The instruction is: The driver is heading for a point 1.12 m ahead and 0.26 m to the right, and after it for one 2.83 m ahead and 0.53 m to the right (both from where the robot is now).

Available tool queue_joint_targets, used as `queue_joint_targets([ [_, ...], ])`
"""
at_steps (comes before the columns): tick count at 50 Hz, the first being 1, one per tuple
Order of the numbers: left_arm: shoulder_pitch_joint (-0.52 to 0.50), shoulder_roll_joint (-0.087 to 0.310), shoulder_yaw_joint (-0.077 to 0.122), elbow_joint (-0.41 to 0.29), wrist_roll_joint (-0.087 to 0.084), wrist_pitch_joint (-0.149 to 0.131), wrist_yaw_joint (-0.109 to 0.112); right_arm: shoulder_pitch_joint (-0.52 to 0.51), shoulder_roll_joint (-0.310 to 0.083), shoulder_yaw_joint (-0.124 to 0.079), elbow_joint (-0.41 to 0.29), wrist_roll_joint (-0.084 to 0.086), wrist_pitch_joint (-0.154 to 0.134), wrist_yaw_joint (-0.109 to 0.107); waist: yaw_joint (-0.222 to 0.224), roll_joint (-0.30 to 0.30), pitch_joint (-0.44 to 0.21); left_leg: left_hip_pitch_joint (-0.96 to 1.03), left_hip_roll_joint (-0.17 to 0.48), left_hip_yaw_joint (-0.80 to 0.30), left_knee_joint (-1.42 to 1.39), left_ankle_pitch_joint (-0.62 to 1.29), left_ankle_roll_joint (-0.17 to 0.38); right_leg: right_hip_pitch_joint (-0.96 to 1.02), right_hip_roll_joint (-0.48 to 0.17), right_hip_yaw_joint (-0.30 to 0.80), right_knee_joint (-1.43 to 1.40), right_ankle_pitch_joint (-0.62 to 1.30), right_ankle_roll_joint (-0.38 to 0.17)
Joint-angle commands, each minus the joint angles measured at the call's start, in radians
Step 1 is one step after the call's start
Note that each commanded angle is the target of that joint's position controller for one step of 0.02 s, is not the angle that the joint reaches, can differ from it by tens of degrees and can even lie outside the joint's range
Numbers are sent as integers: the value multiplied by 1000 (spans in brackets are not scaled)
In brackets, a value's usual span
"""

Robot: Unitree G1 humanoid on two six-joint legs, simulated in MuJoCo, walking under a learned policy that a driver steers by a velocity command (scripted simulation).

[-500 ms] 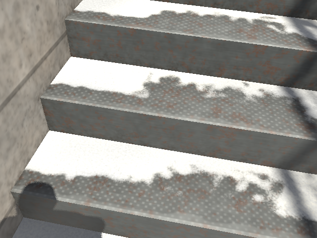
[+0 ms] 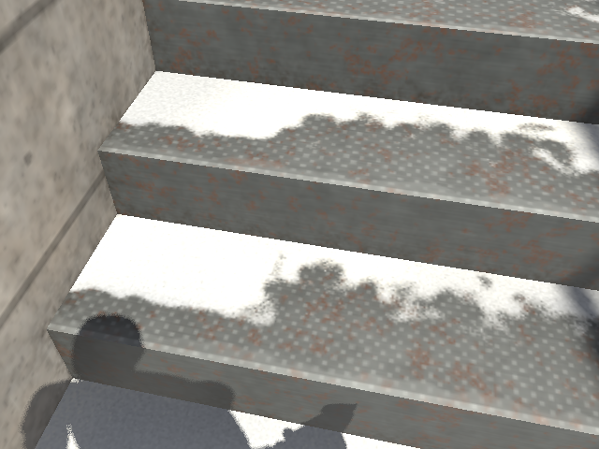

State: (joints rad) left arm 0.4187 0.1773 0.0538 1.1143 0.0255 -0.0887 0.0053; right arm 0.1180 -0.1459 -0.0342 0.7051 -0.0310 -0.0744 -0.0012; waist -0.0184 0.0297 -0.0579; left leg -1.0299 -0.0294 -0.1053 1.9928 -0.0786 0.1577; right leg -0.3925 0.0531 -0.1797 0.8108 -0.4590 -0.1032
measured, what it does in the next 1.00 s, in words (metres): climbs: left foot 0.17 m higher, then right foot 0.17 m higher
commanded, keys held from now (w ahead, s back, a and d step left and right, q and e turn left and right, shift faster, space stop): w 0.78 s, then w+e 0.22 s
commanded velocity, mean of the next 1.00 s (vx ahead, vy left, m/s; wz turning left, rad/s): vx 0.50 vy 0.00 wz -0.05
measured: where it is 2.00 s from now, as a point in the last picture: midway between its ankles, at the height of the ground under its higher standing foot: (400, 7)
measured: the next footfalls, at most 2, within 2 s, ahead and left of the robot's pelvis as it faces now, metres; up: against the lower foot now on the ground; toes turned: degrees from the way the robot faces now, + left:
left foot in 0.26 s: +0.38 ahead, +0.09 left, +0.17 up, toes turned +4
right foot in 0.76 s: +0.65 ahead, -0.07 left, +0.35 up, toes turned -7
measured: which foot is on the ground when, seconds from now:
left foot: up 0.00-0.24, down 0.26-0.76, up 0.78-1.00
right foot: down 0.00-0.26, up 0.28-0.74, down 0.76-1.00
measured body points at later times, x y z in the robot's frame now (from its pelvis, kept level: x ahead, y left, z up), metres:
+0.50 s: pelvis +0.33 +0.04 +0.19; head +0.34 +0.03 +0.64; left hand +0.53 +0.22 +0.11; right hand +0.29 -0.21 +0.04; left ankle +0.34 +0.09 -0.52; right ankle +0.34 -0.09 -0.25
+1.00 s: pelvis +0.64 -0.02 +0.35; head +0.63 -0.02 +0.80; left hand +0.64 +0.24 +0.21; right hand +0.85 -0.23 +0.30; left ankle +0.68 +0.11 -0.09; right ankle +0.61 -0.06 -0.35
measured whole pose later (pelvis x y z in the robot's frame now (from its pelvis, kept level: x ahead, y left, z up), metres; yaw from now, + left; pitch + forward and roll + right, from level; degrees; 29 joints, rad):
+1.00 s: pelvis +0.64 -0.02 +0.35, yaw -6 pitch +3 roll -1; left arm 0.43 0.22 0.07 1.02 0.03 -0.07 0.00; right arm 0.07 -0.09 0.00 0.56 -0.04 -0.06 -0.05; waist 0.01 0.02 -0.07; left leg -1.12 0.03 -0.08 2.07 -0.16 0.09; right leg -0.37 0.12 -0.10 0.75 -0.43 -0.15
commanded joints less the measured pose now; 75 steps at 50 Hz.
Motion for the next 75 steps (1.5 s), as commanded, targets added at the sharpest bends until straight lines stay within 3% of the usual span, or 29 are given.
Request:
queue_joint_targets([
  [1, -92, -20, -30, -53, -8, -66, -29, 13, 68, 38, -59, 19, 36, -24, -62, -3, 174, -105, 9, 91, 14, -34, -7, -143, -209, 287, -537, 285, -49],
  [6, 179, 40, -26, 35, -17, -68, -6, -331, 119, 91, -242, -10, 34, -42, 35, -44, 188, -418, 98, 206, -37, -336, 16, 213, -209, 246, -661, 334, -21],
  [9, 210, 30, -31, 8, -55, -33, 44, -348, 108, 109, -265, 44, 46, -2, 74, -100, 65, 135, 90, 353, -582, -292, 17, 144, -189, 148, -872, 756, -77],
  [12, 126, 273, 27, -105, -73, -92, 18, 84, -12, 37, -136, 55, 59, -19, -147, -226, -330, 676, -65, 349, -857, -328, 15, 396, -310, 148, -358, 1964, -121],
  [13, 64, 303, 54, -139, -91, -106, -4, 203, -87, 8, -101, 25, 60, -25, -208, -244, -407, 782, -44, 241, -1015, -287, 35, 443, -295, 143, -106, 1887, -77],
  [14, 104, 184, 36, -186, -96, -128, -32, 284, -205, -37, -41, -4, 49, -31, -174, -105, -460, 980, 178, -232, -1228, -568, 143, 130, -182, 184, 247, 1504, -31],
  [15, 55, 117, 45, -223, -45, -122, -72, 285, -267, -68, 12, -4, 80, -39, -168, 138, -423, 1010, 347, -830, -1692, -700, 242, -155, 64, 228, 729, 390, 23],
  [16, 38, 52, 38, -265, 3, -104, -69, 134, -237, -70, 41, -5, 76, -35, -87, 12, -371, 956, 355, -903, -1761, -808, 195, -304, 15, 386, 1108, 397, 15],
  [18, -91, -53, 9, -379, 48, -77, -43, 92, -46, -22, 171, 5, 33, -33, 29, -95, -75, 691, 292, -517, -1629, -709, 122, -503, -32, 284, 1217, 452, -24],
  [21, -152, -204, -67, -408, 25, -31, -18, 283, 84, 14, 337, 5, -31, -25, 34, -122, 77, 705, 209, -145, -1557, -97, 14, -768, -32, 309, 1367, 433, -56],
  [25, -334, -197, -99, -490, -27, 29, 4, 298, 23, 35, 348, 14, -70, 15, 50, 32, 110, 642, 173, 31, -1696, 28, -53, -892, -22, 163, 1324, 266, -55],
  [29, -617, -170, -130, -639, 4, 52, 32, 407, -38, 32, 387, 39, -90, -7, 29, 4, 183, 660, 160, 42, -1856, -149, -70, -980, -123, 89, 1162, 177, -61],
  [33, -607, -184, -137, -610, -25, 79, 24, 552, -104, 5, 355, 63, -68, -78, -20, 25, -15, 919, 198, 145, -1938, 750, -26, -531, -94, -56, 785, 117, -67],
  [37, -221, -10, -54, -512, 8, 96, 38, 406, -209, -38, 207, 60, -98, -21, 190, 192, -273, 1067, 298, 126, -1353, 1653, 26, -46, 43, 28, 342, -101, -129],
  [38, -101, 66, -16, -471, 50, 92, 39, 328, -210, -47, 147, 73, -121, 8, 256, 158, -332, 897, 254, 120, -1064, 1437, 4, 154, -49, 222, 214, -151, -174],
  [39, -71, 141, 7, -422, 39, 93, 39, 320, -112, -31, 78, 58, -131, 44, 226, -148, -294, 472, 41, 120, -623, 419, -48, 298, -304, 782, -140, -128, -327],
  [40, -148, 143, 30, -426, 10, 105, 36, 284, -116, -58, 60, 4, -110, 51, 177, -173, -251, 323, -53, -21, -147, 21, -83, 187, -322, 1107, -431, -147, -349],
  [45, -169, -63, -5, -211, 12, 24, 1, 178, 102, 31, -125, -10, -9, -43, -47, 10, 109, -105, 16, -23, 242, -67, -56, -56, -213, 592, -378, 45, -163],
  [48, -116, -6, -3, -178, -9, -9, -15, 70, 106, 59, -166, -13, 31, -52, -59, -1, 194, -172, 76, 43, 55, -125, -71, -123, -149, 449, -432, 230, -91],
  [50, -43, 46, 1, -168, 29, -38, -19, -79, 108, 63, -203, -10, 30, -62, -1, -34, 154, -236, 47, 169, 182, -86, -82, -71, -144, 480, -469, 382, -92],
  [56, 220, 124, 36, -101, 4, -63, 16, -449, 78, 96, -382, -41, 14, -42, 112, -38, 71, -429, 112, 182, -70, -342, -55, 327, -178, 533, -611, 496, -97],
  [58, 199, 130, 37, -107, -44, -23, 62, -410, 54, 107, -362, -8, 37, -18, 117, -53, 35, -23, 104, 252, -505, -366, -58, 280, -190, 451, -793, 870, -110],
  [61, -42, 281, 91, -270, -33, -58, 33, 99, -82, 30, -218, 56, 51, -65, -162, -305, -352, 667, -14, 178, -860, -243, -18, 331, -211, 395, -247, 2150, -84],
  [62, -111, 270, 103, -296, -61, -96, 6, 200, -170, -7, -187, 11, 37, -60, -230, -224, -411, 826, 17, 70, -1077, -259, 14, 303, -181, 396, 10, 1932, -52],
  [63, -89, 117, 71, -334, -61, -113, -37, 245, -258, -36, -143, -30, 19, -58, -191, 165, -473, 1082, 333, -424, -1380, -242, 150, -45, 64, 354, 509, 696, 9],
  [64, -79, 114, 82, -392, 14, -93, -37, 182, -237, -52, -140, -2, 33, -61, -119, 233, -488, 1029, 416, -737, -1542, -175, 187, -190, 129, 442, 877, 251, 33],
  [66, -145, 36, 61, -438, 46, -16, -44, 33, -83, -25, -43, 31, 20, -57, 37, -46, -159, 795, 358, -569, -1528, -719, 126, -399, 34, 341, 1054, 399, 32],
  [69, -180, -102, -11, -508, 31, 22, -36, 122, 16, 3, 141, 3, -36, -36, 103, -21, 15, 691, 300, -291, -1561, -389, 82, -626, 49, 374, 1361, 357, -17],
  [75, -250, -25, -6, -556, -5, 84, -2, 124, -76, -2, 155, -2, -85, 6, 123, -44, 144, 588, 301, 97, -1709, -125, -20, -742, 20, 340, 1292, 307, 22],
])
